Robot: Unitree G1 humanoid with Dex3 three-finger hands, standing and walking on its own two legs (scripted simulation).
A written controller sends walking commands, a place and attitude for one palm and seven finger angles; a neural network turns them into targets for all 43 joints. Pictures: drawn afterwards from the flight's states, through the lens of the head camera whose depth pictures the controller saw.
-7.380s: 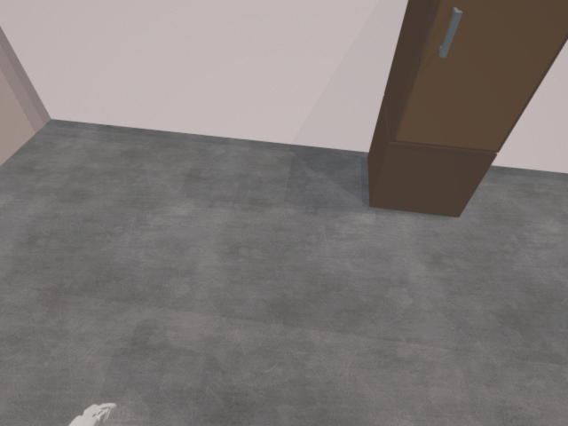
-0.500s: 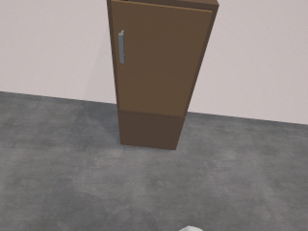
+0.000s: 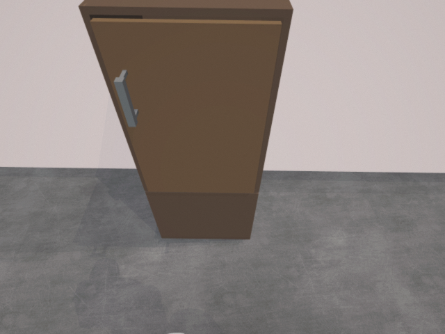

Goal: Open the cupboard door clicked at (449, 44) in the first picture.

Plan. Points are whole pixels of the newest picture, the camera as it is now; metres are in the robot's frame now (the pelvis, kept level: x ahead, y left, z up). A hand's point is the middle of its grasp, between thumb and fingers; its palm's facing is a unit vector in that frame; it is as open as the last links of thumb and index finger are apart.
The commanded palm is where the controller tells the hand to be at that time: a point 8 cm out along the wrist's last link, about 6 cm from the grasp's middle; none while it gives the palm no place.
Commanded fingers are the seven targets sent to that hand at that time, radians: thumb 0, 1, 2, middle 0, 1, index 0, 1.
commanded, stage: take the last steps up to it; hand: left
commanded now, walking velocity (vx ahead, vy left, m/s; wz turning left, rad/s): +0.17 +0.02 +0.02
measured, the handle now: (128, 99) +0.61 +0.25 +0.08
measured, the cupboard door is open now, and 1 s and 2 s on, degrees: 0 0 0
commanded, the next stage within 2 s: come to a stop and stand still in 0.06 s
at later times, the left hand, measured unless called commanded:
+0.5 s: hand out of the picture +0.12 +0.21 -0.17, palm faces +0.02 -0.98 -0.20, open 7.3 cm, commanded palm none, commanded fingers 0.00 0.90 0.90 -0.20 -0.30 -0.20 -0.30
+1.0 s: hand out of the picture +0.09 +0.14 -0.13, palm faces +0.07 -0.95 -0.29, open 7.3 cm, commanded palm none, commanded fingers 0.00 0.90 0.90 -0.20 -0.30 -0.20 -0.30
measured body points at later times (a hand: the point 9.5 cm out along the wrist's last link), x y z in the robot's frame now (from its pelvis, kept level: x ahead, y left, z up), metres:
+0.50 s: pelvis +0.09 +0.02 +0.01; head +0.15 +0.03 +0.45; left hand +0.12 +0.26 -0.16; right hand +0.20 -0.20 -0.14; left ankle +0.16 +0.15 -0.73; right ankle +0.05 -0.10 -0.66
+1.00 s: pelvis +0.05 -0.05 +0.02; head +0.07 -0.09 +0.47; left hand +0.09 +0.19 -0.11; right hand +0.04 -0.30 -0.15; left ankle +0.00 +0.12 -0.65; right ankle +0.07 -0.14 -0.73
